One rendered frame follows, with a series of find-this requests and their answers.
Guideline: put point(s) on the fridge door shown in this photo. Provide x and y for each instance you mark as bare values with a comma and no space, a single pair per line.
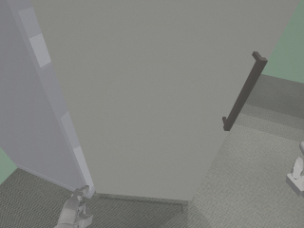
147,82

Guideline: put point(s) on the handle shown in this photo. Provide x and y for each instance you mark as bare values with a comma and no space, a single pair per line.
246,90

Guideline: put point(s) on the right robot hand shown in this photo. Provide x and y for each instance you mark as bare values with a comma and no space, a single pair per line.
294,180

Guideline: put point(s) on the left robot hand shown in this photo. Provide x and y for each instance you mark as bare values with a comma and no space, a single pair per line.
73,207

